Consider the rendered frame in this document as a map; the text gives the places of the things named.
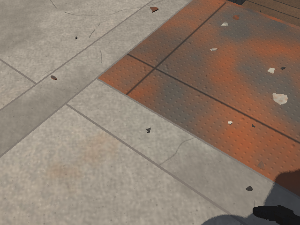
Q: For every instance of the robot right hand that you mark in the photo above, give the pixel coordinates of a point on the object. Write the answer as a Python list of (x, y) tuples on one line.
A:
[(280, 214)]

